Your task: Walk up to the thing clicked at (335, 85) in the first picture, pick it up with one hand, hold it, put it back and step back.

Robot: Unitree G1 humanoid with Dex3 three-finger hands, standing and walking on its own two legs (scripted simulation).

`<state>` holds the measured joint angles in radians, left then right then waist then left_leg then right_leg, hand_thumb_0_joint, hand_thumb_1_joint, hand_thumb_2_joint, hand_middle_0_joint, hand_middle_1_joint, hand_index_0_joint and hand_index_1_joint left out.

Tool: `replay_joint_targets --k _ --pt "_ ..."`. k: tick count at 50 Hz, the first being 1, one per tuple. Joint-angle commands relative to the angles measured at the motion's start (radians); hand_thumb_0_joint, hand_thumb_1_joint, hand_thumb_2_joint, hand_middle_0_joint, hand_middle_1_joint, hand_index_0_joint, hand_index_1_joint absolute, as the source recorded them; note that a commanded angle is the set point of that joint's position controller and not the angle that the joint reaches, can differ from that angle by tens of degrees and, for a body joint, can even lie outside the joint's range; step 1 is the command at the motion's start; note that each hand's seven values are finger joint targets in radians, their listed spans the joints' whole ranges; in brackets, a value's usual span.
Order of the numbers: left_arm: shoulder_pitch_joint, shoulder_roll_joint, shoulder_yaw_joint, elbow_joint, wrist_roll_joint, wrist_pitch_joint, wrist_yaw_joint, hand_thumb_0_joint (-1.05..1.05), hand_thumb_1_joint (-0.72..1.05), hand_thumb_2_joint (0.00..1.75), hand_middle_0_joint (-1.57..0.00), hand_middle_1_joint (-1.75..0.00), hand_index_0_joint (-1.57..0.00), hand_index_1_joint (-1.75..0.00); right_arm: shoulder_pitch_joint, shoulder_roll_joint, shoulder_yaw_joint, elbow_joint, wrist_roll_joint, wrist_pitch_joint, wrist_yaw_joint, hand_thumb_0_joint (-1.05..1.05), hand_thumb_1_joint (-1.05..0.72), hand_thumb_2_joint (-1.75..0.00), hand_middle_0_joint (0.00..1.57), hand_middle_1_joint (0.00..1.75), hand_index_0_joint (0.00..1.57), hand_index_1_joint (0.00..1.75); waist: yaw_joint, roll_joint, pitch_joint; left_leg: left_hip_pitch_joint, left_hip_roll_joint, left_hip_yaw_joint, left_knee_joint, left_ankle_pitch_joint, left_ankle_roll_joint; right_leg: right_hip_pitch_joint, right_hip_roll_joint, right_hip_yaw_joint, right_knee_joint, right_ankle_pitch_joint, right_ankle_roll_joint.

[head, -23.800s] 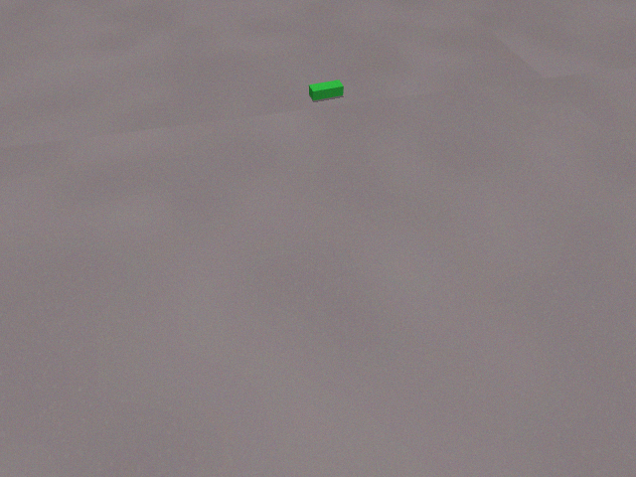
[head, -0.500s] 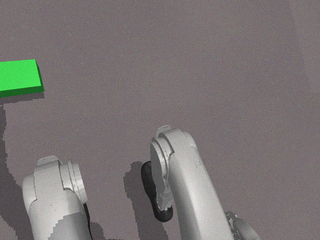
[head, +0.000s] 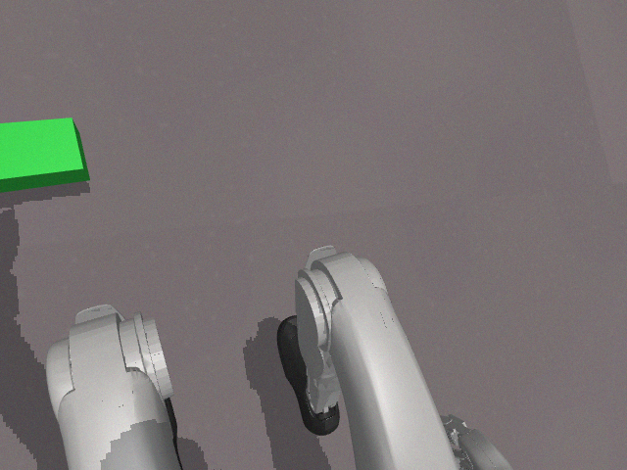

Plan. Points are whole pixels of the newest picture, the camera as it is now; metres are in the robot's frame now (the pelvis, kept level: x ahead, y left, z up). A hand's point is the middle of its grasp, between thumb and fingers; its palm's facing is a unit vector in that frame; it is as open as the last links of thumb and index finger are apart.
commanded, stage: approach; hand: left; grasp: from above
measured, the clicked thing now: (6, 158) +0.54 +0.28 -0.30
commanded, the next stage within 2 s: close in in 0.50 s
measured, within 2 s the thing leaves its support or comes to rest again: neither
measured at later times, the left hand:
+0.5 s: hand out of the picture +0.52 +0.27 -0.17, palm faces -0.48 -0.03 -0.88, open 13.9 cm
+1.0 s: hand out of the picture +0.51 +0.28 -0.20, palm faces -0.47 -0.04 -0.88, open 13.0 cm
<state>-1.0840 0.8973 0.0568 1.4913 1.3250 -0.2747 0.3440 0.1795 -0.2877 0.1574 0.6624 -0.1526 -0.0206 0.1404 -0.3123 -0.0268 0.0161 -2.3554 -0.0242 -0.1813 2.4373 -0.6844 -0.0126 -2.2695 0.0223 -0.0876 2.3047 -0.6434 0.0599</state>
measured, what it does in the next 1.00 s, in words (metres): stands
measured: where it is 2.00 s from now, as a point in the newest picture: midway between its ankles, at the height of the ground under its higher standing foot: (241, 427)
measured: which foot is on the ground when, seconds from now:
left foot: down 0.00-1.00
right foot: down 0.00-1.00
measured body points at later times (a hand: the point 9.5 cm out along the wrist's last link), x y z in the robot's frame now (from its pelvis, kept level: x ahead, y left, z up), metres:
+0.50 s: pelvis +0.00 +0.00 +0.01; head +0.27 +0.07 +0.36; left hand +0.54 +0.27 -0.12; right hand +0.00 -0.26 -0.08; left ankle +0.07 +0.13 -0.29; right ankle +0.11 -0.13 -0.29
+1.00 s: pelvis +0.00 +0.00 +0.00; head +0.27 +0.10 +0.34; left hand +0.53 +0.28 -0.15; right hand +0.03 -0.27 -0.07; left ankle +0.07 +0.13 -0.29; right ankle +0.11 -0.13 -0.29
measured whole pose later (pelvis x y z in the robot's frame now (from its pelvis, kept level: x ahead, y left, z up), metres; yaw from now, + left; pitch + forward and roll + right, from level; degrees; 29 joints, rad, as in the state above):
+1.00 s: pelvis +0.00 +0.00 +0.00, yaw -1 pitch +34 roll -12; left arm -1.19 0.91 0.00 1.58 1.32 -0.21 0.37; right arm 0.17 -0.30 0.22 0.61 -0.17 -0.04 0.12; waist -0.38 -0.05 0.06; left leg -2.36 -0.02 -0.20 2.45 -0.69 -0.02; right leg -2.27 0.03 -0.10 2.30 -0.64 0.06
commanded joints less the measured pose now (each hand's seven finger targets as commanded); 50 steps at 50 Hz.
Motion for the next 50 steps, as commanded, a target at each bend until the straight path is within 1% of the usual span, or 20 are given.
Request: replay_joint_targets --k 1,4,10,11,14,15,20,21,24,25,27,29,32,36,40,44,45,46,47,50 --pt "-0.430 0.168 -0.020 -0.154 -0.026 0.005 0.043 0.00 -0.48 0.98 -0.06 -1.07 -0.10 -1.04 0.238 -0.271 -0.085 0.023 0.000 0.000 -0.015 0.00 -0.90 -0.89 0.20 0.30 0.20 0.30 -0.071 0.399 -0.682 0.544 0.017 0.100 -0.247 0.169 0.037 0.319 0.031 -0.103 -0.206 0.204 -0.090" --pt "-0.490 0.129 -0.061 -0.129 -0.022 0.016 0.045 0.00 -0.49 0.98 -0.06 -1.06 -0.09 -1.03 0.248 -0.281 -0.076 0.035 -0.004 -0.004 -0.019 0.00 -0.89 -0.89 0.20 0.30 0.20 0.30 -0.106 0.436 -0.650 0.561 0.019 0.091 -0.252 0.166 0.030 0.284 0.028 -0.112 -0.201 0.204 -0.094" --pt "-0.521 0.142 -0.079 -0.014 0.004 0.068 0.058 0.00 -0.50 0.99 -0.06 -1.05 -0.09 -1.03 0.245 -0.287 -0.048 0.016 -0.009 -0.003 -0.028 0.00 -0.89 -0.89 0.20 0.30 0.20 0.30 -0.116 0.439 -0.635 0.537 0.018 0.093 -0.254 0.171 0.031 0.290 0.032 -0.113 -0.197 0.215 -0.097" --pt "-0.526 0.159 -0.063 -0.032 0.007 0.080 0.059 0.00 -0.50 1.00 -0.07 -1.04 -0.09 -1.02 0.255 -0.292 -0.050 0.008 -0.009 -0.004 -0.028 0.00 -0.89 -0.89 0.20 0.30 0.20 0.30 -0.115 0.450 -0.656 0.559 0.017 0.094 -0.257 0.198 0.030 0.304 0.028 -0.112 -0.197 0.236 -0.095" --pt "-0.465 0.216 -0.029 -0.047 0.011 0.125 0.062 0.00 -0.51 1.00 -0.07 -1.03 -0.09 -1.02 0.245 -0.293 -0.043 -0.028 0.002 0.006 -0.027 0.00 -0.89 -0.89 0.20 0.30 0.20 0.30 -0.069 0.488 -0.736 0.592 0.018 0.102 -0.274 0.263 0.025 0.358 0.028 -0.107 -0.185 0.279 -0.099" --pt "-0.432 0.204 -0.025 -0.020 0.005 0.143 0.056 0.00 -0.52 1.01 -0.07 -1.03 -0.09 -1.02 0.249 -0.293 -0.044 -0.042 0.007 0.009 -0.025 0.00 -0.89 -0.89 0.20 0.30 0.20 0.30 -0.075 0.473 -0.721 0.579 0.018 0.101 -0.273 0.271 0.027 0.367 0.026 -0.105 -0.188 0.288 -0.096" --pt "-0.329 0.228 -0.003 -0.091 -0.053 0.181 0.015 0.00 -0.53 1.03 -0.08 -1.05 -0.08 -1.04 0.222 -0.272 -0.038 -0.058 0.027 0.034 -0.028 0.00 -0.90 -0.89 0.20 0.30 0.20 0.30 -0.029 0.407 -0.741 0.477 0.018 0.126 -0.264 0.253 0.045 0.464 0.038 -0.083 -0.205 0.283 -0.089" --pt "-0.315 0.224 -0.004 -0.100 -0.061 0.180 0.002 0.00 -0.53 1.05 -0.08 -1.05 -0.08 -1.04 0.220 -0.272 -0.039 -0.056 0.029 0.037 -0.029 0.00 -0.90 -0.89 0.20 0.30 0.20 0.30 -0.030 0.385 -0.730 0.460 0.019 0.128 -0.253 0.247 0.048 0.468 0.039 -0.078 -0.211 0.281 -0.088" --pt "-0.341 0.173 -0.023 -0.146 -0.091 0.155 -0.041 0.00 -0.52 1.05 -0.08 -1.07 -0.09 -1.06 0.236 -0.274 -0.044 -0.045 0.025 0.039 -0.028 0.00 -0.90 -0.89 0.20 0.30 0.20 0.30 -0.075 0.332 -0.664 0.417 0.019 0.117 -0.242 0.201 0.049 0.453 0.038 -0.082 -0.227 0.233 -0.089" --pt "-0.387 0.195 -0.013 -0.202 -0.096 0.137 -0.047 0.00 -0.53 1.05 -0.08 -1.07 -0.09 -1.06 0.244 -0.290 -0.051 -0.042 0.026 0.038 -0.032 0.00 -0.90 -0.89 0.20 0.30 0.20 0.30 -0.074 0.333 -0.668 0.419 0.017 0.114 -0.240 0.188 0.046 0.433 0.035 -0.087 -0.236 0.208 -0.096" --pt "-0.417 0.214 -0.008 -0.253 -0.095 0.103 -0.055 0.00 -0.50 1.05 -0.08 -1.10 -0.10 -1.08 0.242 -0.287 -0.055 -0.041 0.024 0.037 -0.036 0.00 -0.90 -0.89 0.20 0.30 0.20 0.30 -0.063 0.376 -0.698 0.461 0.017 0.111 -0.246 0.174 0.035 0.415 0.035 -0.090 -0.233 0.180 -0.102" --pt "-0.449 0.174 -0.027 -0.238 -0.086 0.075 -0.056 0.00 -0.48 1.09 -0.09 -1.13 -0.11 -1.11 0.258 -0.289 -0.061 -0.032 0.015 0.032 -0.038 0.00 -0.90 -0.89 0.20 0.30 0.20 0.30 -0.098 0.368 -0.662 0.467 0.017 0.102 -0.237 0.150 0.030 0.377 0.034 -0.102 -0.237 0.155 -0.102" --pt "-0.459 0.144 -0.054 -0.183 -0.079 0.045 -0.037 0.00 -0.48 1.05 -0.08 -1.14 -0.11 -1.10 0.259 -0.279 -0.055 -0.014 0.006 0.026 -0.040 0.00 -0.90 -0.89 0.20 0.30 0.20 0.30 -0.103 0.380 -0.646 0.473 0.017 0.100 -0.244 0.115 0.031 0.364 0.035 -0.104 -0.235 0.137 -0.096" --pt "-0.434 0.127 -0.075 -0.090 -0.047 0.040 -0.013 0.00 -0.45 1.10 -0.09 -1.18 -0.12 -1.14 0.260 -0.290 -0.047 -0.007 -0.003 0.019 -0.038 0.00 -0.90 -0.89 0.20 0.30 0.20 0.30 -0.106 0.388 -0.629 0.511 0.016 0.084 -0.253 0.152 0.027 0.320 0.031 -0.123 -0.215 0.175 -0.097" --pt "-0.457 0.170 -0.065 -0.104 -0.025 0.046 0.016 0.00 -0.42 1.04 -0.08 -1.17 -0.13 -1.12 0.247 -0.303 -0.038 -0.019 -0.011 0.016 -0.037 0.00 -0.90 -0.89 0.20 0.30 0.20 0.30 -0.096 0.462 -0.670 0.595 0.020 0.078 -0.258 0.233 0.018 0.321 0.028 -0.127 -0.191 0.240 -0.099" --pt "-0.437 0.186 -0.049 -0.058 -0.022 0.058 0.048 0.00 -0.42 1.07 -0.08 -1.19 -0.13 -1.13 0.240 -0.296 -0.030 -0.023 -0.014 0.005 -0.033 0.00 -0.90 -0.89 0.20 0.30 0.20 0.30 -0.103 0.407 -0.629 0.517 0.018 0.097 -0.229 0.212 0.034 0.355 0.031 -0.116 -0.203 0.243 -0.092" --pt "-0.457 0.217 -0.033 -0.094 -0.021 0.055 0.060 0.00 -0.42 1.06 -0.08 -1.15 -0.11 -1.11 0.244 -0.306 -0.029 -0.030 -0.016 0.002 -0.034 0.00 -0.89 -0.89 0.20 0.30 0.20 0.30 -0.104 0.436 -0.652 0.532 0.020 0.097 -0.231 0.227 0.029 0.371 0.030 -0.119 -0.201 0.251 -0.093" --pt "-0.420 0.193 -0.038 -0.026 -0.015 0.064 0.063 0.00 -0.41 1.05 -0.07 -1.15 -0.12 -1.11 0.244 -0.308 -0.027 -0.036 -0.019 -0.005 -0.033 0.00 -0.90 -0.90 0.20 0.30 0.20 0.30 -0.117 0.424 -0.611 0.524 0.020 0.092 -0.225 0.229 0.027 0.344 0.030 -0.123 -0.195 0.248 -0.097" --pt "-0.432 0.190 -0.046 -0.056 -0.014 0.062 0.067 0.00 -0.42 1.07 -0.08 -1.15 -0.12 -1.11 0.241 -0.297 -0.022 -0.032 -0.019 -0.006 -0.031 0.00 -0.89 -0.89 0.20 0.30 0.20 0.30 -0.116 0.429 -0.650 0.551 0.026 0.089 -0.234 0.236 0.029 0.371 0.035 -0.122 -0.193 0.260 -0.092" --pt "-0.435 0.211 -0.036 -0.022 -0.022 0.062 0.087 0.00 -0.40 1.06 -0.08 -1.17 -0.12 -1.12 0.234 -0.308 -0.012 -0.037 -0.020 -0.018 -0.027 0.00 -0.90 -0.90 0.20 0.30 0.20 0.30 -0.122 0.419 -0.632 0.516 0.027 0.084 -0.226 0.216 0.031 0.372 0.038 -0.125 -0.190 0.245 -0.092"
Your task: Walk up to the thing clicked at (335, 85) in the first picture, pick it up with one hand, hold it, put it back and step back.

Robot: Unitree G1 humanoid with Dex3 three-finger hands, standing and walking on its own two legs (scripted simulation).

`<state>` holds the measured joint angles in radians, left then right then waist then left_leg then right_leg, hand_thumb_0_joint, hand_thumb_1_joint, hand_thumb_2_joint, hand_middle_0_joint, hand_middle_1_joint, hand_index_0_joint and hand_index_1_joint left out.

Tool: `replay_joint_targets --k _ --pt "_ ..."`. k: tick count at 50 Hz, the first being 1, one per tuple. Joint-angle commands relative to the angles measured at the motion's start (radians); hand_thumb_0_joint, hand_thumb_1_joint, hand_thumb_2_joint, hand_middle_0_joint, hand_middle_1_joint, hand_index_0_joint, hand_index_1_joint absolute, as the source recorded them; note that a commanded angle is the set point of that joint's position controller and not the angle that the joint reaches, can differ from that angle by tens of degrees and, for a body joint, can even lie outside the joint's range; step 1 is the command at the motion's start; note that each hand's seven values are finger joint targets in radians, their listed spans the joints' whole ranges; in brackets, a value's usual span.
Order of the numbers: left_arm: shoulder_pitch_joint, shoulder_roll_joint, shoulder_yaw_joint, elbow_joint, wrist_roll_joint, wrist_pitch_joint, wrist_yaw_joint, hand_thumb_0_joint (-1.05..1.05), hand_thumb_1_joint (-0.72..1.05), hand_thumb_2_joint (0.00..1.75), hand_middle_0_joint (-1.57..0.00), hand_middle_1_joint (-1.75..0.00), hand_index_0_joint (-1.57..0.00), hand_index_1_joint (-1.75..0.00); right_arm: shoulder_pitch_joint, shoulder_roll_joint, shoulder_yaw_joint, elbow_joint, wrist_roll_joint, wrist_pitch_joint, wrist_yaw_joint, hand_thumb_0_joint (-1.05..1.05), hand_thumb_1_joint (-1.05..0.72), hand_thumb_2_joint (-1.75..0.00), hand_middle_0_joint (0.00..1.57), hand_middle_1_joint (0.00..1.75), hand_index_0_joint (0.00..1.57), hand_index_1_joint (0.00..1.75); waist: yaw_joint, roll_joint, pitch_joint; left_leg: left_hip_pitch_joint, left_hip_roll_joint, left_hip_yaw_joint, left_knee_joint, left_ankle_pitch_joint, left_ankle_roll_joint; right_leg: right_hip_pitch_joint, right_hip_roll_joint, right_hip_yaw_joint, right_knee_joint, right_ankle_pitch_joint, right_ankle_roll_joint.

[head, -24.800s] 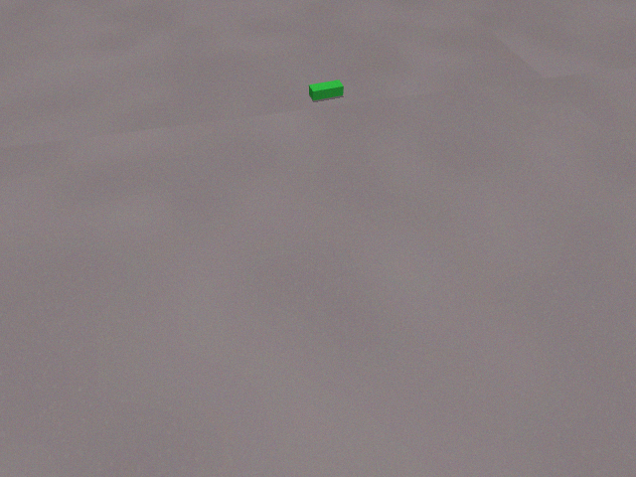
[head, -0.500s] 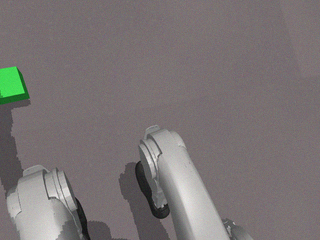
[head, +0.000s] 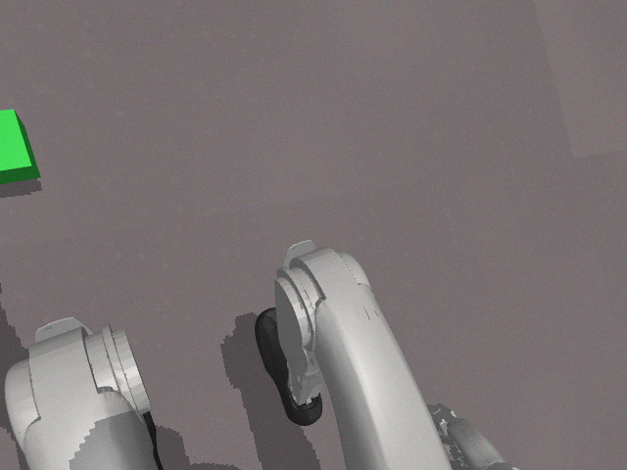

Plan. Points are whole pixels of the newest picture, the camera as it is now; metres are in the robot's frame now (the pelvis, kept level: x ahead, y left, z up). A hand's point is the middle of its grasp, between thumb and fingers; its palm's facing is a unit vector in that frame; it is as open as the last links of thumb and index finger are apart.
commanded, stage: rest palm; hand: left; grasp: from above
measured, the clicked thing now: out of the picture +0.54 +0.29 -0.30
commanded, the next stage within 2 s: close in 1.30 s
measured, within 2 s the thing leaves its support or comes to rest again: neither
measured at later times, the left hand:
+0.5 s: hand out of the picture +0.51 +0.28 -0.24, palm faces -0.46 -0.07 -0.88, open 13.1 cm
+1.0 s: hand out of the picture +0.50 +0.28 -0.26, palm faces -0.47 -0.08 -0.88, open 13.3 cm
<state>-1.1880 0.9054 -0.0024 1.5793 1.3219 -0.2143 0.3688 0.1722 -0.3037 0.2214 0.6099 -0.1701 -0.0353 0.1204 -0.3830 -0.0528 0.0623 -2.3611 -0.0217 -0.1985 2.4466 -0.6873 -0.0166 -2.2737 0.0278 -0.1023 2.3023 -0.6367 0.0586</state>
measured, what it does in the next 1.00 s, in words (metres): stands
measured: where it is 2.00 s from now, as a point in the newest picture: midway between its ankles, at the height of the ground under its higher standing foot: (223, 425)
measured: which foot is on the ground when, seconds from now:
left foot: down 0.00-1.00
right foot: down 0.00-1.00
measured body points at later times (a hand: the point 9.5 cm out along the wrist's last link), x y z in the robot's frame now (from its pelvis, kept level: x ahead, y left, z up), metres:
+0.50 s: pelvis +0.00 +0.00 -0.01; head +0.30 +0.10 +0.31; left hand +0.53 +0.28 -0.19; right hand +0.02 -0.25 -0.07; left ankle +0.07 +0.13 -0.29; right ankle +0.12 -0.13 -0.29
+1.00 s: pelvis +0.00 +0.01 -0.01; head +0.30 +0.12 +0.30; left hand +0.52 +0.29 -0.21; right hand +0.02 -0.25 -0.06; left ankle +0.07 +0.13 -0.29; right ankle +0.12 -0.13 -0.29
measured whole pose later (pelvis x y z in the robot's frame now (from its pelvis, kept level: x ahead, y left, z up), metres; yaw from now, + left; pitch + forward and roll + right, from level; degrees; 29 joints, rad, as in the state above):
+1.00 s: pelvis +0.00 +0.01 -0.01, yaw -4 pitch +31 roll -15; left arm -1.19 1.05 0.04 1.70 1.33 -0.22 0.52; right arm 0.15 -0.35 0.33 0.58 -0.23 -0.14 0.17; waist -0.44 -0.13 0.19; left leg -2.36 -0.01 -0.26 2.52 -0.72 -0.01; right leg -2.25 0.05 -0.15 2.32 -0.64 0.07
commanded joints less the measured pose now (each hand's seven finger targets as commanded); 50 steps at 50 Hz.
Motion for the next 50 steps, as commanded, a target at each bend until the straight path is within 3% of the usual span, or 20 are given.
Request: replay_joint_targets --k 1,5,8,9,10,14,17,20,21,23,26,31,32,35,38,41,43,44,48,50 --pt "-0.308 0.203 0.028 -0.080 -0.016 0.006 0.069 0.00 -0.42 1.06 -0.08 -1.15 -0.11 -1.11 0.244 -0.300 -0.074 0.013 -0.004 -0.008 -0.008 0.00 -0.90 -0.90 0.20 0.30 0.20 0.30 -0.056 0.436 -0.644 0.516 0.021 0.101 -0.237 0.219 0.034 0.366 0.029 -0.113 -0.188 0.235 -0.092" --pt "-0.320 0.226 0.025 -0.074 -0.007 -0.002 0.083 0.00 -0.41 1.06 -0.08 -1.17 -0.12 -1.12 0.234 -0.301 -0.061 0.017 -0.009 -0.029 -0.007 0.00 -0.90 -0.90 0.20 0.30 0.20 0.30 -0.063 0.448 -0.626 0.519 0.028 0.098 -0.223 0.188 0.037 0.353 0.035 -0.112 -0.183 0.210 -0.091" --pt "-0.322 0.271 0.051 -0.081 -0.006 -0.008 0.112 0.00 -0.41 1.05 -0.08 -1.15 -0.12 -1.11 0.237 -0.316 -0.051 0.007 -0.017 -0.039 -0.007 0.00 -0.90 -0.90 0.20 0.30 0.20 0.30 -0.066 0.464 -0.661 0.526 0.030 0.092 -0.219 0.215 0.032 0.392 0.035 -0.122 -0.180 0.234 -0.089" --pt "-0.297 0.239 0.036 -0.035 -0.005 -0.003 0.111 0.00 -0.42 1.04 -0.07 -1.15 -0.11 -1.10 0.244 -0.311 -0.049 0.012 -0.018 -0.045 -0.003 0.00 -0.90 -0.90 0.20 0.30 0.20 0.30 -0.081 0.443 -0.618 0.509 0.031 0.091 -0.210 0.206 0.037 0.381 0.037 -0.121 -0.179 0.232 -0.087" --pt "-0.332 0.259 0.041 -0.089 -0.007 -0.010 0.117 0.00 -0.41 1.03 -0.07 -1.14 -0.11 -1.09 0.240 -0.309 -0.044 0.015 -0.019 -0.046 -0.002 0.00 -0.90 -0.90 0.20 0.30 0.20 0.30 -0.077 0.456 -0.656 0.515 0.034 0.088 -0.214 0.205 0.035 0.401 0.041 -0.122 -0.179 0.232 -0.085" --pt "-0.295 0.268 0.044 -0.041 -0.006 0.000 0.129 0.00 -0.42 1.03 -0.07 -1.14 -0.11 -1.09 0.240 -0.330 -0.039 0.011 -0.025 -0.066 0.004 0.00 -0.90 -0.90 0.20 0.30 0.20 0.30 -0.085 0.470 -0.605 0.522 0.035 0.081 -0.203 0.215 0.029 0.370 0.040 -0.133 -0.169 0.234 -0.090" --pt "-0.297 0.298 0.060 -0.049 -0.001 0.002 0.138 0.00 -0.41 1.03 -0.07 -1.15 -0.12 -1.11 0.232 -0.343 -0.035 0.005 -0.029 -0.074 0.008 0.00 -0.90 -0.90 0.20 0.30 0.20 0.30 -0.086 0.483 -0.622 0.545 0.040 0.077 -0.186 0.246 0.026 0.380 0.041 -0.138 -0.164 0.258 -0.091" --pt "-0.275 0.277 0.040 -0.016 -0.009 0.009 0.140 0.00 -0.42 1.04 -0.08 -1.14 -0.11 -1.11 0.228 -0.329 -0.025 0.013 -0.030 -0.078 0.017 0.00 -0.90 -0.90 0.20 0.30 0.20 0.30 -0.087 0.458 -0.603 0.495 0.040 0.080 -0.184 0.221 0.035 0.417 0.049 -0.132 -0.169 0.255 -0.083" --pt "-0.276 0.311 0.059 -0.039 -0.012 0.007 0.144 0.00 -0.42 1.05 -0.08 -1.14 -0.11 -1.11 0.220 -0.336 -0.024 0.008 -0.029 -0.080 0.017 0.00 -0.90 -0.90 0.20 0.30 0.20 0.30 -0.081 0.452 -0.615 0.488 0.042 0.079 -0.189 0.221 0.036 0.438 0.050 -0.133 -0.173 0.251 -0.082" --pt "-0.272 0.285 0.044 -0.043 -0.005 0.015 0.140 0.00 -0.41 1.01 -0.07 -1.13 -0.11 -1.09 0.231 -0.340 -0.023 0.010 -0.033 -0.082 0.021 0.00 -0.90 -0.90 0.20 0.30 0.20 0.30 -0.087 0.486 -0.615 0.525 0.044 0.073 -0.186 0.262 0.028 0.420 0.049 -0.141 -0.159 0.280 -0.086" --pt "-0.260 0.311 0.061 -0.037 -0.011 0.017 0.149 0.00 -0.42 1.05 -0.08 -1.14 -0.12 -1.11 0.220 -0.348 -0.023 0.005 -0.033 -0.081 0.023 0.00 -0.90 -0.90 0.20 0.30 0.20 0.30 -0.084 0.487 -0.629 0.540 0.047 0.063 -0.193 0.259 0.025 0.433 0.052 -0.145 -0.160 0.275 -0.086" --pt "-0.260 0.313 0.072 0.009 -0.003 0.010 0.150 0.00 -0.43 1.05 -0.08 -1.14 -0.11 -1.11 0.210 -0.367 -0.022 -0.003 -0.038 -0.079 0.027 0.00 -0.90 -0.90 0.20 0.30 0.20 0.30 -0.107 0.469 -0.531 0.500 0.047 0.048 -0.196 0.211 0.021 0.368 0.049 -0.158 -0.160 0.226 -0.092" --pt "-0.271 0.301 0.053 -0.016 -0.004 0.005 0.150 0.00 -0.42 1.05 -0.08 -1.15 -0.11 -1.11 0.198 -0.362 -0.018 -0.011 -0.039 -0.081 0.028 0.00 -0.90 -0.90 0.20 0.30 0.20 0.30 -0.103 0.484 -0.555 0.515 0.048 0.049 -0.198 0.212 0.022 0.387 0.051 -0.157 -0.161 0.233 -0.090" --pt "-0.245 0.297 0.060 0.022 0.002 0.004 0.149 0.00 -0.43 1.04 -0.08 -1.13 -0.11 -1.10 0.206 -0.374 -0.017 -0.010 -0.045 -0.090 0.033 0.00 -0.90 -0.90 0.20 0.30 0.20 0.30 -0.117 0.447 -0.512 0.505 0.047 0.048 -0.177 0.224 0.024 0.370 0.047 -0.159 -0.160 0.242 -0.087" --pt "-0.276 0.323 0.060 -0.024 0.003 -0.006 0.163 0.00 -0.43 1.06 -0.08 -1.15 -0.11 -1.12 0.207 -0.368 -0.014 -0.005 -0.046 -0.089 0.033 0.00 -0.90 -0.90 0.20 0.30 0.20 0.30 -0.105 0.498 -0.592 0.559 0.052 0.043 -0.189 0.256 0.019 0.415 0.050 -0.161 -0.157 0.271 -0.085" --pt "-0.241 0.282 0.031 0.042 -0.001 -0.005 0.167 0.00 -0.43 1.04 -0.08 -1.14 -0.11 -1.11 0.199 -0.358 -0.004 -0.004 -0.048 -0.092 0.037 0.00 -0.90 -0.90 0.20 0.30 0.20 0.30 -0.124 0.467 -0.526 0.528 0.053 0.041 -0.183 0.237 0.021 0.395 0.055 -0.165 -0.159 0.260 -0.083" --pt "-0.273 0.315 0.045 -0.001 -0.002 -0.010 0.172 0.00 -0.43 1.03 -0.07 -1.14 -0.11 -1.11 0.198 -0.368 0.001 -0.005 -0.049 -0.095 0.038 0.00 -0.90 -0.90 0.20 0.30 0.20 0.30 -0.122 0.472 -0.524 0.511 0.051 0.043 -0.180 0.227 0.022 0.401 0.053 -0.164 -0.163 0.255 -0.084" --pt "-0.277 0.336 0.054 -0.022 -0.001 -0.010 0.177 0.00 -0.44 1.07 -0.08 -1.14 -0.10 -1.12 0.194 -0.378 -0.006 -0.007 -0.048 -0.096 0.035 0.00 -0.90 -0.90 0.20 0.30 0.20 0.30 -0.106 0.493 -0.551 0.542 0.053 0.042 -0.181 0.244 0.019 0.399 0.052 -0.162 -0.163 0.264 -0.086" --pt "-0.243 0.307 0.038 0.034 0.001 -0.004 0.182 0.00 -0.44 1.04 -0.08 -1.14 -0.10 -1.11 0.193 -0.370 0.008 -0.010 -0.052 -0.104 0.045 0.00 -0.90 -0.90 0.20 0.30 0.20 0.30 -0.127 0.467 -0.489 0.510 0.053 0.038 -0.182 0.213 0.021 0.383 0.052 -0.169 -0.160 0.243 -0.081" --pt "-0.268 0.339 0.048 -0.008 -0.003 -0.007 0.187 0.00 -0.45 1.04 -0.08 -1.13 -0.10 -1.11 0.197 -0.377 0.009 -0.013 -0.054 -0.105 0.042 0.00 -0.90 -0.90 0.20 0.30 0.20 0.30 -0.128 0.469 -0.531 0.521 0.054 0.042 -0.182 0.223 0.026 0.433 0.054 -0.164 -0.172 0.263 -0.077"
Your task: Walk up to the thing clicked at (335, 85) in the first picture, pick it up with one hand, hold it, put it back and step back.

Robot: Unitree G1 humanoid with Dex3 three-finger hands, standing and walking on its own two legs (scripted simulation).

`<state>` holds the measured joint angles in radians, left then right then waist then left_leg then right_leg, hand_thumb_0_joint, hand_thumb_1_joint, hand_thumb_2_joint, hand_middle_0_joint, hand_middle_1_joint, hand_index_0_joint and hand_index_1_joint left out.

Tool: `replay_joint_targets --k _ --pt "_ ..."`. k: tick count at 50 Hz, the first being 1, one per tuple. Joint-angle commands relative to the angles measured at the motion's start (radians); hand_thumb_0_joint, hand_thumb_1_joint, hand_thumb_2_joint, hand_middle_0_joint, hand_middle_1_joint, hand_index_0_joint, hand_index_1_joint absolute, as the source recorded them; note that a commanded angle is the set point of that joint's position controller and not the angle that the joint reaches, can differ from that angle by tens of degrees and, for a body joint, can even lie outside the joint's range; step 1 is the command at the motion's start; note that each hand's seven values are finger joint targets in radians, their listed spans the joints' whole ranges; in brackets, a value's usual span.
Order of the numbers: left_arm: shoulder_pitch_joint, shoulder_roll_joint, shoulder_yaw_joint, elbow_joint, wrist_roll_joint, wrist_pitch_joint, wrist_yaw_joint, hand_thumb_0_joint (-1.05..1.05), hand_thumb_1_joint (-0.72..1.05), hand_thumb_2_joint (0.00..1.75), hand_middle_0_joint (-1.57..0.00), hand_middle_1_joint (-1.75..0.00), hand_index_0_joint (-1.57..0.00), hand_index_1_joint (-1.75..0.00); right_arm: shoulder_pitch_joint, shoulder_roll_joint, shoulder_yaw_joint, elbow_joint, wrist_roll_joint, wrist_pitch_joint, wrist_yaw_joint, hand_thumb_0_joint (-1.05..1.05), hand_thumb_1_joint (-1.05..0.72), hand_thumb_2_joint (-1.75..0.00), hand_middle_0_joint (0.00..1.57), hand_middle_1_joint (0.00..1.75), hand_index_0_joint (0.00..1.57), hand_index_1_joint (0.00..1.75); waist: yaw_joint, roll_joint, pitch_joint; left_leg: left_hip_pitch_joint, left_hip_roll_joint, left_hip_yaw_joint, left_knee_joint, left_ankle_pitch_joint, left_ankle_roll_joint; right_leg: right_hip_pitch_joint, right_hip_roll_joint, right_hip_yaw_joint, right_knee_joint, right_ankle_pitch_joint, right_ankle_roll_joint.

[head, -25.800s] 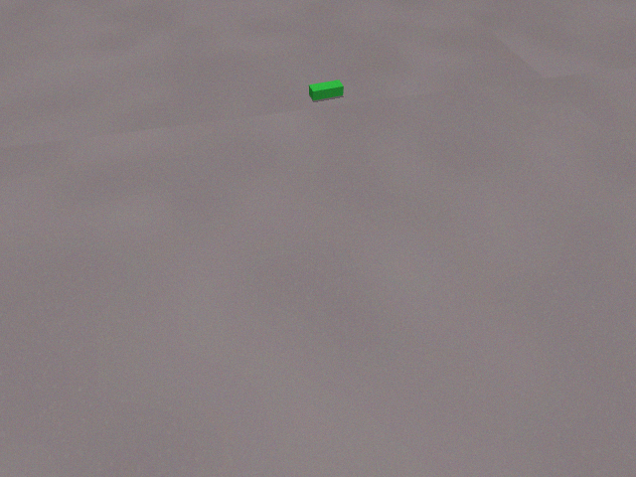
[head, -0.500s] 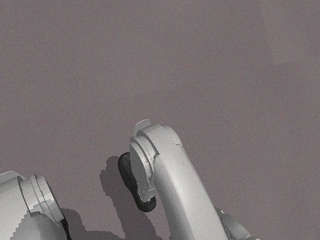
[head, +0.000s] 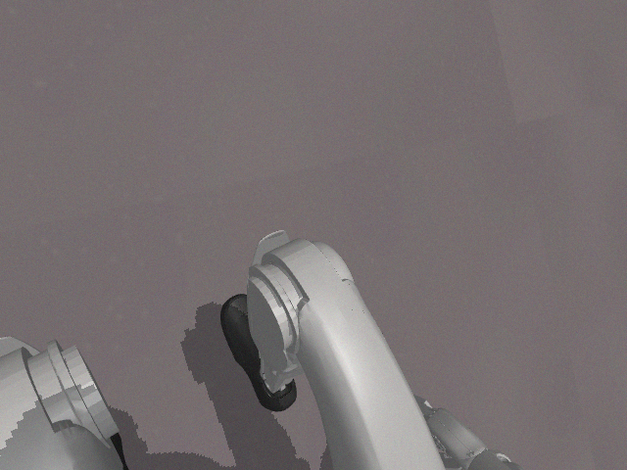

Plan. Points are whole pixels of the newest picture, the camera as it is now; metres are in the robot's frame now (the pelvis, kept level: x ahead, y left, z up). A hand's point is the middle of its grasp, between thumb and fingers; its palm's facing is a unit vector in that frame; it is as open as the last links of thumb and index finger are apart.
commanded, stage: rest palm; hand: left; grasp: from above
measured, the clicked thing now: out of the picture +0.51 +0.32 -0.29
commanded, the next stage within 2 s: close in 0.30 s
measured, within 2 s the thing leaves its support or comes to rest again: neither
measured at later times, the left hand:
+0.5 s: hand out of the picture +0.49 +0.30 -0.26, palm faces -0.46 -0.12 -0.88, open 13.1 cm
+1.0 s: hand out of the picture +0.49 +0.31 -0.26, palm faces -0.46 -0.12 -0.88, open 12.1 cm
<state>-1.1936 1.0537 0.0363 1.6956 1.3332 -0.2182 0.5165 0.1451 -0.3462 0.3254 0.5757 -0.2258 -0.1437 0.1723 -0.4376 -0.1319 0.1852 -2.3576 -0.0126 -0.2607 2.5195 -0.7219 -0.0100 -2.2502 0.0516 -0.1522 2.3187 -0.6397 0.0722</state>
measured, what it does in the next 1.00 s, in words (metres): stands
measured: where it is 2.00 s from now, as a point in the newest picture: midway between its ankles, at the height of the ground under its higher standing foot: (194, 422)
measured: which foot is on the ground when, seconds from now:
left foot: down 0.00-1.00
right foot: down 0.00-1.00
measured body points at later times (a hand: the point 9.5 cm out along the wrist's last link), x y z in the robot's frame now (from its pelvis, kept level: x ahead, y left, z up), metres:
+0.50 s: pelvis +0.00 +0.00 +0.00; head +0.30 +0.13 +0.31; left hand +0.51 +0.31 -0.21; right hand +0.03 -0.25 -0.04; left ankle +0.06 +0.12 -0.28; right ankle +0.12 -0.13 -0.28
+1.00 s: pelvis +0.00 +0.00 +0.00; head +0.30 +0.13 +0.31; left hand +0.51 +0.31 -0.21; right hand +0.03 -0.25 -0.04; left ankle +0.06 +0.12 -0.28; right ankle +0.12 -0.13 -0.28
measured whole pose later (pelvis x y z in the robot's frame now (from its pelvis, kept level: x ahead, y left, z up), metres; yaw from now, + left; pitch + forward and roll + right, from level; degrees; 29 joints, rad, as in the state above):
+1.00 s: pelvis +0.00 +0.00 +0.00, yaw -1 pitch +30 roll -16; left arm -1.20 1.09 0.03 1.69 1.30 -0.20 0.52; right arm 0.13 -0.36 0.37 0.57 -0.23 -0.16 0.17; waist -0.46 -0.15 0.22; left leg -2.35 0.00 -0.27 2.51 -0.72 0.00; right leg -2.23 0.06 -0.16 2.29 -0.62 0.08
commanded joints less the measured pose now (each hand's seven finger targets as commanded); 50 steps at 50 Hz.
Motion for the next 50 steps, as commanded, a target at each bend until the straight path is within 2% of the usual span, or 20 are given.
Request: replay_joint_targets --k 1,5,8,10,14,16,18,20,23,24,27,32,36,37,40,41,44,45,47,50 --pt "-0.265 0.201 0.008 -0.123 -0.013 -0.002 0.045 0.00 -0.45 1.04 -0.08 -1.14 -0.10 -1.12 0.226 -0.337 -0.098 0.026 0.001 0.004 -0.011 0.00 -0.91 -0.90 0.20 0.30 0.20 0.30 -0.067 0.565 -0.680 0.535 0.048 0.106 -0.261 0.270 0.017 0.431 0.032 -0.110 -0.187 0.277 -0.091" --pt "-0.260 0.184 0.006 -0.123 -0.015 0.005 0.055 0.00 -0.45 1.06 -0.08 -1.14 -0.10 -1.12 0.221 -0.341 -0.092 0.027 0.001 -0.003 -0.006 0.00 -0.91 -0.90 0.20 0.30 0.20 0.30 -0.074 0.602 -0.680 0.585 0.056 0.085 -0.257 0.308 0.005 0.381 0.030 -0.123 -0.167 0.293 -0.096" --pt "-0.257 0.193 0.012 -0.089 -0.016 0.009 0.062 0.00 -0.45 1.05 -0.08 -1.15 -0.10 -1.12 0.217 -0.339 -0.084 0.031 0.002 -0.005 -0.003 0.00 -0.91 -0.91 0.20 0.30 0.20 0.30 -0.079 0.591 -0.622 0.528 0.053 0.085 -0.258 0.278 0.007 0.370 0.029 -0.125 -0.168 0.277 -0.097" --pt "-0.259 0.200 0.011 -0.115 -0.011 0.012 0.065 0.00 -0.45 1.09 -0.09 -1.15 -0.10 -1.13 0.220 -0.343 -0.085 0.035 0.000 -0.005 -0.001 0.00 -0.91 -0.90 0.20 0.30 0.20 0.30 -0.080 0.602 -0.655 0.562 0.057 0.088 -0.261 0.307 0.007 0.390 0.034 -0.122 -0.170 0.301 -0.094" --pt "-0.244 0.180 0.005 -0.074 -0.022 0.017 0.062 0.00 -0.45 1.09 -0.09 -1.15 -0.10 -1.14 0.209 -0.338 -0.068 0.025 -0.002 -0.014 0.006 0.00 -0.91 -0.91 0.20 0.30 0.20 0.30 -0.089 0.569 -0.602 0.518 0.056 0.081 -0.258 0.273 0.009 0.376 0.029 -0.127 -0.173 0.276 -0.094" --pt "-0.268 0.222 0.020 -0.125 -0.020 0.015 0.061 0.00 -0.44 1.08 -0.09 -1.16 -0.10 -1.14 0.210 -0.347 -0.074 0.024 0.000 -0.013 0.003 0.00 -0.91 -0.91 0.20 0.30 0.20 0.30 -0.080 0.589 -0.651 0.540 0.057 0.087 -0.258 0.281 0.010 0.397 0.033 -0.121 -0.181 0.285 -0.093" --pt "-0.230 0.184 -0.002 -0.070 -0.030 0.023 0.052 0.00 -0.45 1.04 -0.08 -1.15 -0.10 -1.13 0.211 -0.348 -0.081 0.025 0.000 -0.021 0.004 0.00 -0.91 -0.91 0.20 0.30 0.20 0.30 -0.084 0.563 -0.619 0.520 0.056 0.091 -0.256 0.257 0.014 0.398 0.035 -0.117 -0.180 0.271 -0.091" --pt "-0.263 0.212 0.016 -0.107 -0.037 0.018 0.055 0.00 -0.45 1.06 -0.08 -1.14 -0.10 -1.13 0.213 -0.347 -0.064 0.024 0.001 -0.018 0.004 0.00 -0.91 -0.91 0.20 0.30 0.20 0.30 -0.084 0.556 -0.637 0.515 0.057 0.083 -0.253 0.267 0.013 0.398 0.032 -0.123 -0.186 0.275 -0.092" --pt "-0.294 0.241 0.017 -0.161 -0.030 0.012 0.054 0.00 -0.41 1.06 -0.12 -1.13 -0.13 -1.11 0.210 -0.362 -0.081 0.024 0.003 -0.017 -0.002 0.00 -0.90 -0.90 0.20 0.30 0.20 0.30 -0.077 0.617 -0.674 0.562 0.062 0.081 -0.263 0.272 0.006 0.397 0.033 -0.123 -0.180 0.276 -0.096" --pt "-0.275 0.245 0.023 -0.109 -0.029 0.015 0.058 0.00 -0.40 1.04 -0.12 -1.13 -0.14 -1.11 0.206 -0.353 -0.071 0.023 0.002 -0.015 -0.003 0.00 -0.90 -0.90 0.20 0.30 0.20 0.30 -0.075 0.599 -0.668 0.541 0.060 0.080 -0.266 0.258 0.007 0.407 0.033 -0.126 -0.181 0.265 -0.097" --pt "-0.236 0.197 -0.010 -0.064 -0.039 0.021 0.051 0.00 -0.38 1.01 -0.12 -1.11 -0.14 -1.09 0.211 -0.344 -0.067 0.029 0.002 -0.013 -0.001 0.00 -0.90 -0.90 0.20 0.30 0.20 0.30 -0.099 0.555 -0.614 0.496 0.059 0.092 -0.260 0.254 0.017 0.428 0.043 -0.122 -0.193 0.277 -0.086" --pt "-0.270 0.234 0.007 -0.116 -0.043 0.013 0.047 0.00 -0.35 0.98 -0.15 -1.10 -0.18 -1.07 0.203 -0.355 -0.065 0.031 0.004 -0.015 -0.010 0.00 -0.90 -0.90 0.20 0.30 0.20 0.30 -0.082 0.568 -0.631 0.508 0.061 0.083 -0.261 0.243 0.010 0.403 0.033 -0.125 -0.197 0.257 -0.094" --pt "-0.289 0.243 0.015 -0.173 -0.036 0.010 0.044 0.00 -0.30 0.98 -0.17 -1.10 -0.20 -1.07 0.215 -0.353 -0.068 0.033 0.004 -0.009 -0.008 0.00 -0.90 -0.90 0.20 0.30 0.20 0.30 -0.081 0.622 -0.674 0.570 0.065 0.079 -0.264 0.307 0.003 0.412 0.031 -0.125 -0.183 0.301 -0.093" --pt "-0.252 0.217 -0.001 -0.097 -0.037 0.018 0.042 0.00 -0.30 0.97 -0.17 -1.10 -0.20 -1.07 0.200 -0.351 -0.069 0.030 0.003 -0.010 -0.011 0.00 -0.90 -0.90 0.20 0.30 0.20 0.30 -0.081 0.587 -0.647 0.557 0.065 0.079 -0.257 0.291 0.005 0.397 0.032 -0.126 -0.184 0.288 -0.096" --pt "-0.249 0.193 -0.018 -0.105 -0.048 0.021 0.037 0.00 -0.28 0.93 -0.17 -1.09 -0.21 -1.05 0.210 -0.345 -0.063 0.033 0.004 -0.008 -0.009 0.00 -0.90 -0.90 0.20 0.30 0.20 0.30 -0.098 0.572 -0.618 0.528 0.062 0.086 -0.260 0.292 0.011 0.419 0.038 -0.123 -0.194 0.300 -0.089" --pt "-0.281 0.229 0.005 -0.152 -0.045 0.018 0.042 0.00 -0.27 0.92 -0.18 -1.08 -0.22 -1.04 0.211 -0.345 -0.057 0.039 0.002 -0.005 -0.010 0.00 -0.90 -0.90 0.20 0.30 0.20 0.30 -0.088 0.601 -0.659 0.546 0.065 0.082 -0.260 0.314 0.006 0.427 0.034 -0.126 -0.193 0.312 -0.092" --pt "-0.278 0.211 -0.019 -0.133 -0.048 0.018 0.039 0.00 -0.24 0.90 -0.20 -1.07 -0.24 -1.02 0.203 -0.360 -0.070 0.026 0.004 -0.007 -0.013 0.00 -0.90 -0.90 0.20 0.30 0.20 0.30 -0.091 0.592 -0.627 0.528 0.063 0.086 -0.262 0.285 0.007 0.418 0.039 -0.124 -0.195 0.288 -0.096" --pt "-0.245 0.209 -0.002 -0.094 -0.047 0.023 0.037 0.00 -0.21 0.89 -0.21 -1.07 -0.26 -1.02 0.212 -0.347 -0.052 0.035 0.002 -0.007 -0.009 0.00 -0.90 -0.90 0.20 0.30 0.20 0.30 -0.097 0.574 -0.617 0.521 0.063 0.080 -0.256 0.296 0.008 0.409 0.031 -0.126 -0.194 0.299 -0.094" --pt "-0.236 0.202 -0.017 -0.089 -0.049 0.021 0.036 0.00 -0.19 0.88 -0.23 -1.06 -0.27 -1.01 0.209 -0.349 -0.057 0.029 0.001 -0.002 -0.014 0.00 -0.90 -0.90 0.20 0.30 0.20 0.30 -0.098 0.563 -0.616 0.520 0.063 0.086 -0.262 0.278 0.010 0.431 0.038 -0.127 -0.200 0.285 -0.092" --pt "-0.265 0.225 0.003 -0.127 -0.043 0.020 0.034 0.00 -0.15 0.84 -0.24 -1.06 -0.30 -1.00 0.205 -0.353 -0.052 0.030 0.001 -0.004 -0.013 0.00 -0.90 -0.90 0.20 0.30 0.20 0.30 -0.090 0.606 -0.619 0.545 0.066 0.073 -0.263 0.281 0.003 0.379 0.028 -0.129 -0.188 0.278 -0.097"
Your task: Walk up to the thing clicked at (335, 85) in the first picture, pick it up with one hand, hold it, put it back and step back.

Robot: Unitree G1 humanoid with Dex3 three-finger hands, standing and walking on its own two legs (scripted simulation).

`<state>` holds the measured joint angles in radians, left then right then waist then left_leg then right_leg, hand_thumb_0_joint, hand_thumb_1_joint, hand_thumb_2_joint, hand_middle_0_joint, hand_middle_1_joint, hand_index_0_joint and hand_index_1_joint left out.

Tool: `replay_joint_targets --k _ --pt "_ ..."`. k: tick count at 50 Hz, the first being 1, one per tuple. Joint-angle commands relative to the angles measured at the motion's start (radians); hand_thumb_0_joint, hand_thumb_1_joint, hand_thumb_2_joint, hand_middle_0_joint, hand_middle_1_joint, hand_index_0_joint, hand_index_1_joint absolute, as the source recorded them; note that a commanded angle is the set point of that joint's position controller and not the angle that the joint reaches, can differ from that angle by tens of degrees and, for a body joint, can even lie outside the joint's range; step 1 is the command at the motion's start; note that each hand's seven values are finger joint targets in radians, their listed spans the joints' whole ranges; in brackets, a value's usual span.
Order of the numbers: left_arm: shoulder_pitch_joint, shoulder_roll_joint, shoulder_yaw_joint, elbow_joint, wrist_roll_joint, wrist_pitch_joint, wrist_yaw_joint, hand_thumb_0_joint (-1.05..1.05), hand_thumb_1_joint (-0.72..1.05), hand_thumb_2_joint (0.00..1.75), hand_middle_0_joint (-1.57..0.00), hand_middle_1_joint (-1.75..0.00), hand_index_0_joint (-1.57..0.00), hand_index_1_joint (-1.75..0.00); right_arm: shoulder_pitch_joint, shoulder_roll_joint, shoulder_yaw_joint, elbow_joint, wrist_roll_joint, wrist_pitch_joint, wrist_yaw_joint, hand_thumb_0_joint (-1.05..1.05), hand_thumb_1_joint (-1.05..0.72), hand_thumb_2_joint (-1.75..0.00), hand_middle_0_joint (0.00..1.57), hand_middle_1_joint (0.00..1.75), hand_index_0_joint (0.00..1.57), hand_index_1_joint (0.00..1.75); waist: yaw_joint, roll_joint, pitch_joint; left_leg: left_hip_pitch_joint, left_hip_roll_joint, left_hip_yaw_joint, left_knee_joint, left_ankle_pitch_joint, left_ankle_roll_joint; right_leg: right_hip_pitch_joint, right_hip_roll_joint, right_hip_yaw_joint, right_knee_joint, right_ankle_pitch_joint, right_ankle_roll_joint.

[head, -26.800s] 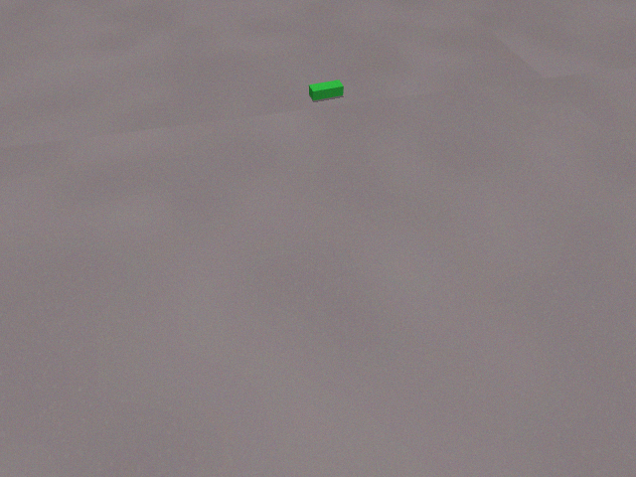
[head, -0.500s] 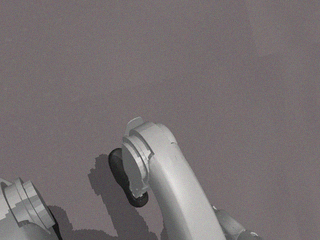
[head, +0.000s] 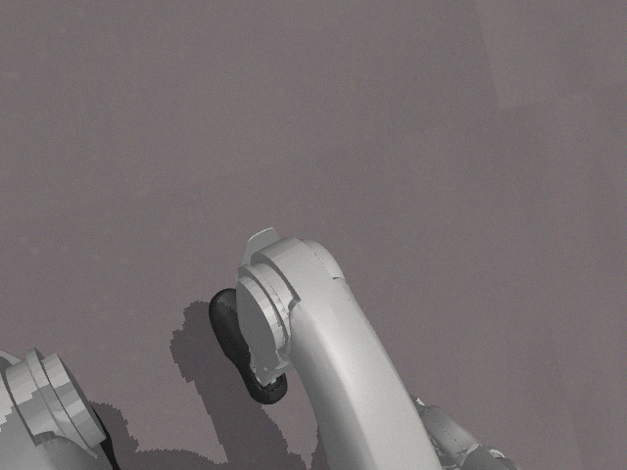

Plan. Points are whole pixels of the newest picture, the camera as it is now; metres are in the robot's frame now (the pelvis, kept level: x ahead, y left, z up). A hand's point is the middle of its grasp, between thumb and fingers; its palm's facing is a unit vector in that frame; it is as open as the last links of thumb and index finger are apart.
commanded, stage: close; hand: left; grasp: from above
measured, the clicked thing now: out of the picture +0.51 +0.33 -0.29
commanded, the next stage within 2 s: settle in 0.82 s
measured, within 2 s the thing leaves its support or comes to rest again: leaves its support in 1.18 s
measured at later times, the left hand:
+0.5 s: hand out of the picture +0.49 +0.32 -0.26, palm faces -0.45 -0.12 -0.88, open 10.9 cm
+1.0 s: hand out of the picture +0.49 +0.32 -0.26, palm faces -0.44 -0.12 -0.89, open 10.6 cm
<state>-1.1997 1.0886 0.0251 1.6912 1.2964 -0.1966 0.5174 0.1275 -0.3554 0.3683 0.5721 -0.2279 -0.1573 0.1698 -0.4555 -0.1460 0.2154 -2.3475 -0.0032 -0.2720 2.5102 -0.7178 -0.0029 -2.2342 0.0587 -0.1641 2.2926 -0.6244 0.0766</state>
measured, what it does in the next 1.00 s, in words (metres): stands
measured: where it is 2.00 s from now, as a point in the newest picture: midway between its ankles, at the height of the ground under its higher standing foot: (185, 418)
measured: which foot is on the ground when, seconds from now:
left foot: down 0.00-1.00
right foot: down 0.00-1.00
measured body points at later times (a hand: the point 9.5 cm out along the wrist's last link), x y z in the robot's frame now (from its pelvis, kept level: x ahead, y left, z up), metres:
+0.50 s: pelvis +0.00 +0.00 +0.00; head +0.30 +0.13 +0.30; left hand +0.51 +0.32 -0.21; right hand +0.03 -0.24 -0.05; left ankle +0.06 +0.12 -0.28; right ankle +0.13 -0.12 -0.28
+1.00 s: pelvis +0.00 +0.00 +0.00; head +0.30 +0.13 +0.30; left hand +0.51 +0.32 -0.21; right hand +0.04 -0.25 -0.05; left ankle +0.06 +0.12 -0.28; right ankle +0.13 -0.12 -0.28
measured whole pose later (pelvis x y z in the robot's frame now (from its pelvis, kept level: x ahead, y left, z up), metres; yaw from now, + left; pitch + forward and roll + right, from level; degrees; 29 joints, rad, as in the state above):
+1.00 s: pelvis +0.00 +0.00 +0.00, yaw -1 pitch +30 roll -17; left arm -1.20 1.10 0.02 1.66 1.28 -0.19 0.50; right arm 0.12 -0.35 0.39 0.56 -0.23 -0.13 0.15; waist -0.45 -0.14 0.22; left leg -2.35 0.00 -0.27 2.51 -0.71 0.00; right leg -2.23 0.06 -0.17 2.28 -0.62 0.08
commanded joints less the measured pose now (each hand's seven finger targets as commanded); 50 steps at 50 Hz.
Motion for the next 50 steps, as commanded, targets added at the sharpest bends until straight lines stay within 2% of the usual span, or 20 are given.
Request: replay_joint_targets --k 1,5,6,9,12,13,16,18,20,22,23,24,27,36,39,43,45,46,48,50 --pt "-0.228 0.171 -0.001 -0.079 -0.010 0.000 0.032 0.00 -0.15 0.85 -0.26 -1.05 -0.31 -1.00 0.213 -0.335 -0.093 0.028 0.002 0.014 -0.012 0.00 -0.90 -0.90 0.20 0.30 0.20 0.30 -0.076 0.595 -0.646 0.522 0.057 0.086 -0.263 0.259 -0.002 0.387 0.027 -0.118 -0.168 0.253 -0.099" --pt "-0.222 0.173 -0.007 -0.091 -0.011 0.000 0.026 0.00 -0.09 0.85 -0.29 -1.05 -0.35 -0.99 0.211 -0.341 -0.088 0.024 0.003 0.009 -0.013 0.00 -0.90 -0.90 0.20 0.30 0.20 0.30 -0.077 0.577 -0.614 0.503 0.054 0.090 -0.253 0.247 0.000 0.372 0.025 -0.115 -0.169 0.245 -0.099" --pt "-0.264 0.209 0.012 -0.150 -0.011 -0.005 0.030 0.00 -0.07 0.84 -0.30 -1.05 -0.36 -0.98 0.218 -0.345 -0.086 0.029 0.005 0.012 -0.013 0.00 -0.90 -0.90 0.20 0.30 0.20 0.30 -0.070 0.606 -0.654 0.527 0.059 0.080 -0.258 0.273 -0.005 0.377 0.022 -0.116 -0.167 0.260 -0.098" --pt "-0.212 0.189 0.002 -0.091 -0.010 0.004 0.023 0.00 -0.03 0.78 -0.32 -1.02 -0.39 -0.95 0.217 -0.336 -0.082 0.019 0.002 0.010 -0.012 0.00 -0.90 -0.90 0.20 0.30 0.20 0.30 -0.077 0.565 -0.621 0.493 0.056 0.092 -0.252 0.252 0.003 0.398 0.026 -0.112 -0.174 0.254 -0.095" --pt "-0.238 0.213 0.025 -0.119 -0.017 -0.002 0.027 0.00 -0.01 0.75 -0.33 -1.01 -0.40 -0.93 0.213 -0.341 -0.083 0.025 0.000 0.014 -0.017 0.00 -0.90 -0.90 0.20 0.30 0.20 0.30 -0.064 0.597 -0.653 0.515 0.060 0.081 -0.260 0.247 -0.004 0.379 0.022 -0.118 -0.174 0.241 -0.100" --pt "-0.215 0.194 0.013 -0.107 -0.011 0.001 0.019 0.00 0.00 0.74 -0.34 -1.01 -0.41 -0.93 0.217 -0.347 -0.086 0.022 0.002 0.013 -0.016 0.00 -0.90 -0.90 0.20 0.30 0.20 0.30 -0.073 0.593 -0.620 0.521 0.059 0.078 -0.258 0.250 -0.006 0.351 0.020 -0.119 -0.167 0.238 -0.102" --pt "-0.222 0.187 0.001 -0.104 -0.016 0.000 0.017 0.00 0.05 0.76 -0.37 -0.99 -0.45 -0.92 0.213 -0.336 -0.080 0.023 0.001 0.016 -0.016 0.00 -0.90 -0.90 0.20 0.30 0.20 0.30 -0.077 0.590 -0.643 0.515 0.060 0.083 -0.253 0.265 -0.003 0.385 0.026 -0.116 -0.165 0.255 -0.100" --pt "-0.220 0.194 0.002 -0.103 -0.020 -0.001 0.017 0.00 0.08 0.77 -0.42 -0.98 -0.48 -0.91 0.211 -0.341 -0.079 0.018 0.003 0.016 -0.018 0.00 -0.90 -0.90 0.20 0.30 0.20 0.30 -0.077 0.561 -0.630 0.481 0.057 0.088 -0.244 0.262 0.003 0.404 0.027 -0.115 -0.172 0.259 -0.099" --pt "-0.256 0.215 0.016 -0.152 -0.013 -0.008 0.018 0.00 0.12 0.76 -0.44 -0.96 -0.51 -0.90 0.222 -0.343 -0.075 0.031 0.002 0.020 -0.020 0.00 -0.90 -0.90 0.20 0.30 0.20 0.30 -0.075 0.599 -0.655 0.515 0.062 0.078 -0.243 0.285 -0.005 0.378 0.021 -0.118 -0.166 0.268 -0.101" --pt "-0.205 0.198 0.000 -0.081 -0.018 -0.004 0.014 0.00 0.16 0.76 -0.48 -0.95 -0.55 -0.89 0.205 -0.342 -0.076 0.020 0.002 0.022 -0.022 0.00 -0.90 -0.90 0.20 0.30 0.20 0.30 -0.073 0.568 -0.610 0.492 0.060 0.082 -0.256 0.241 -0.002 0.380 0.027 -0.119 -0.173 0.233 -0.101" --pt "-0.236 0.215 0.009 -0.140 -0.013 -0.008 0.015 0.00 0.19 0.75 -0.50 -0.95 -0.57 -0.88 0.218 -0.341 -0.073 0.026 0.001 0.025 -0.022 0.00 -0.90 -0.90 0.20 0.30 0.20 0.30 -0.076 0.589 -0.629 0.503 0.062 0.081 -0.251 0.266 -0.003 0.389 0.026 -0.119 -0.172 0.258 -0.098" --pt "-0.232 0.219 0.011 -0.124 -0.011 -0.006 0.016 0.00 0.21 0.75 -0.51 -0.95 -0.58 -0.88 0.217 -0.337 -0.070 0.018 -0.002 0.024 -0.023 0.00 -0.90 -0.90 0.20 0.30 0.20 0.30 -0.074 0.582 -0.635 0.502 0.059 0.087 -0.253 0.257 0.000 0.401 0.026 -0.114 -0.174 0.252 -0.098" --pt "-0.202 0.192 -0.007 -0.085 -0.023 -0.005 0.012 0.00 0.25 0.77 -0.56 -0.93 -0.62 -0.87 0.204 -0.336 -0.072 0.016 0.001 0.025 -0.026 0.00 -0.90 -0.90 0.20 0.30 0.20 0.30 -0.077 0.549 -0.603 0.470 0.057 0.089 -0.252 0.227 0.004 0.393 0.030 -0.116 -0.183 0.232 -0.097" --pt "-0.247 0.216 0.010 -0.155 -0.019 -0.003 0.013 0.00 0.40 0.76 -0.69 -0.88 -0.74 -0.83 0.212 -0.336 -0.074 0.029 0.003 0.031 -0.030 0.00 -0.90 -0.90 0.20 0.30 0.20 0.30 -0.068 0.605 -0.653 0.523 0.062 0.080 -0.255 0.279 -0.006 0.384 0.021 -0.116 -0.171 0.266 -0.101" --pt "-0.203 0.189 -0.007 -0.099 -0.020 0.003 0.005 0.00 0.46 0.78 -0.75 -0.85 -0.79 -0.81 0.203 -0.340 -0.077 0.017 0.002 0.033 -0.029 0.00 -0.90 -0.90 0.20 0.30 0.20 0.30 -0.076 0.569 -0.606 0.481 0.058 0.087 -0.258 0.242 -0.002 0.383 0.027 -0.118 -0.179 0.235 -0.102" --pt "-0.223 0.204 0.003 -0.127 -0.024 0.001 0.003 0.00 0.54 0.79 -0.82 -0.85 -0.85 -0.81 0.214 -0.334 -0.073 0.024 0.000 0.036 -0.031 0.00 -0.90 -0.90 0.20 0.30 0.20 0.30 -0.070 0.563 -0.626 0.475 0.057 0.089 -0.259 0.237 0.003 0.398 0.024 -0.115 -0.183 0.238 -0.097" --pt "-0.217 0.187 -0.012 -0.108 -0.027 0.002 0.000 0.00 0.56 0.80 -0.85 -0.83 -0.88 -0.80 0.207 -0.340 -0.078 0.022 0.000 0.035 -0.032 0.00 -0.90 -0.90 0.20 0.30 0.20 0.30 -0.078 0.554 -0.606 0.471 0.057 0.087 -0.253 0.229 0.003 0.379 0.026 -0.117 -0.185 0.229 -0.097" --pt "-0.206 0.185 -0.014 -0.090 -0.027 0.003 0.003 0.00 0.59 0.82 -0.87 -0.83 -0.90 -0.80 0.206 -0.340 -0.077 0.011 -0.001 0.039 -0.034 0.00 -0.90 -0.90 0.20 0.30 0.20 0.30 -0.079 0.535 -0.632 0.481 0.058 0.083 -0.259 0.231 0.005 0.411 0.028 -0.118 -0.189 0.237 -0.094" --pt "-0.253 0.217 0.007 -0.154 -0.027 0.000 0.009 0.00 0.57 0.82 -0.89 -0.87 -0.93 -0.84 0.211 -0.338 -0.077 0.022 0.001 0.043 -0.034 0.00 -0.91 -0.90 0.20 0.30 0.20 0.30 -0.064 0.601 -0.661 0.522 0.061 0.076 -0.266 0.259 -0.005 0.393 0.021 -0.118 -0.175 0.253 -0.099" --pt "-0.228 0.210 0.007 -0.142 -0.028 0.012 0.000 0.00 0.57 0.86 -0.92 -0.85 -0.94 -0.83 0.214 -0.335 -0.082 0.028 0.002 0.044 -0.033 0.00 -0.91 -0.90 0.20 0.30 0.20 0.30 -0.056 0.612 -0.674 0.539 0.061 0.081 -0.267 0.285 -0.005 0.397 0.024 -0.115 -0.173 0.268 -0.101"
